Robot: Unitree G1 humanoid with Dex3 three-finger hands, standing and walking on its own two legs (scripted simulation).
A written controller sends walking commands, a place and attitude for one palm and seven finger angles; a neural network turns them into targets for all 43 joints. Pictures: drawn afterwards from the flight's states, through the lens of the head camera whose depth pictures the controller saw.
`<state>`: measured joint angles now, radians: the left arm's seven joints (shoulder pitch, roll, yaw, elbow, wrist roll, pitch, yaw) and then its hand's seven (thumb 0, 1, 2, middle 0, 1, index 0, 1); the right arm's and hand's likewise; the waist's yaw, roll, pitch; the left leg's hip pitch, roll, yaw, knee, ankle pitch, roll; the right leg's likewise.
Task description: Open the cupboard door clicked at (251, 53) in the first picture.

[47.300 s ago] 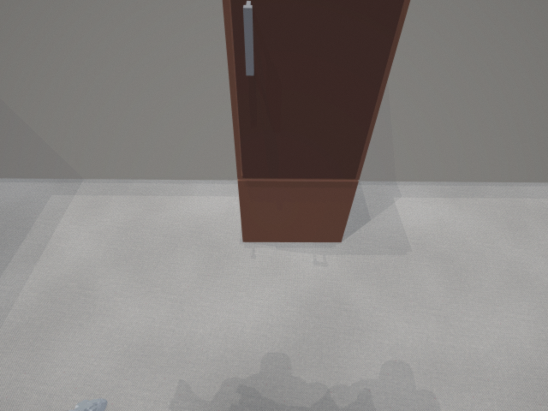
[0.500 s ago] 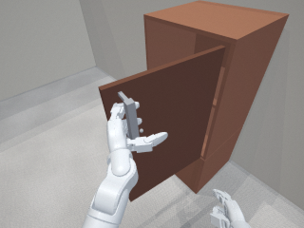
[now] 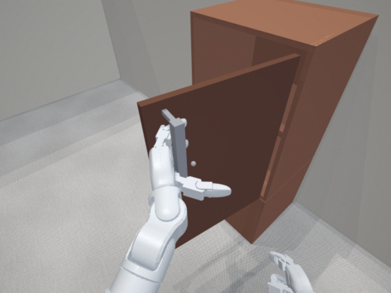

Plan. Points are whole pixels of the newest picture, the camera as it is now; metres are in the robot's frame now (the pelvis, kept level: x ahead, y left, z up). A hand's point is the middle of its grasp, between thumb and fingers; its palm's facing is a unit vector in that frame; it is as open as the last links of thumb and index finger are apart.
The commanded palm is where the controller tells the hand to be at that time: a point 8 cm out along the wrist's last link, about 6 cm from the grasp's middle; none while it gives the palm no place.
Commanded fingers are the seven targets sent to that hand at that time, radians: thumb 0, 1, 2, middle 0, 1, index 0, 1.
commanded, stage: slide the hand sideways off the handle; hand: left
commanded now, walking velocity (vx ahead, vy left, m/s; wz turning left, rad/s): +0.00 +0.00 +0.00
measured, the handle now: (174, 148) +0.35 +0.08 +0.15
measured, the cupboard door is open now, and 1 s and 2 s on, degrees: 80 82 82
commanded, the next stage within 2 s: draw the hand back to the body in 1.16 s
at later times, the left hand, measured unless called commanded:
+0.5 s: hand (186, 186) +0.26 +0.04 +0.15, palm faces -0.13 -0.99 +0.00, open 16.2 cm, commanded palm +0.23 +0.12 +0.15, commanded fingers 0.00 -0.50 0.30 -0.15 -0.30 -0.15 -0.30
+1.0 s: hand (148, 200) +0.23 +0.11 +0.14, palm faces -0.04 -1.00 -0.05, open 16.2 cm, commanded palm +0.19 +0.17 +0.15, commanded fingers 0.00 -0.50 0.30 -0.15 -0.30 -0.15 -0.30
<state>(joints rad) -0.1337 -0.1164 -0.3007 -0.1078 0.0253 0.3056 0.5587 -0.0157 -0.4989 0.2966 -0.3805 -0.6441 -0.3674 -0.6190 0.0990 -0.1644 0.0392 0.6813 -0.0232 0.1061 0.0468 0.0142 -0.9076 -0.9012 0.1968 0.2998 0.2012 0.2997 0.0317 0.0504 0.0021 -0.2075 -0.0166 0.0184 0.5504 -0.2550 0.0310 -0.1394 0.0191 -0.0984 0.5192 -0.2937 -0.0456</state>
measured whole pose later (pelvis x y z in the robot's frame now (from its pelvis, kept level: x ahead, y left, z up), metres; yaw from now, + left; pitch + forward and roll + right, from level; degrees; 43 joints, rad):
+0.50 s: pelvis +0.00 -0.01 +0.00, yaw -2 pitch -6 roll +0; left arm 0.09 0.08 -0.21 -0.27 -0.12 0.23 0.10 -0.02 -0.50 0.30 -0.19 -0.33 -0.17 -0.32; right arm 0.14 -0.19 0.09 0.54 0.02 0.13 0.00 0.01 -0.91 -0.90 0.20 0.30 0.20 0.30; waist 0.02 0.05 -0.01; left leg -0.15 0.00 0.05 0.48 -0.23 0.03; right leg -0.10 0.04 -0.07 0.46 -0.26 -0.05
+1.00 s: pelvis +0.02 -0.02 +0.00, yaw -1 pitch -4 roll +0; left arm 0.39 0.20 0.03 -0.46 -0.23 0.15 -0.10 -0.02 -0.50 0.30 -0.20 -0.33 -0.17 -0.31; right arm 0.19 -0.23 0.07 0.53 0.03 -0.02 -0.04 0.02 -0.91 -0.90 0.20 0.30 0.20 0.30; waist 0.03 0.06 -0.03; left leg -0.17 0.02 0.03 0.51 -0.27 0.00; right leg -0.10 0.05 -0.08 0.47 -0.30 -0.07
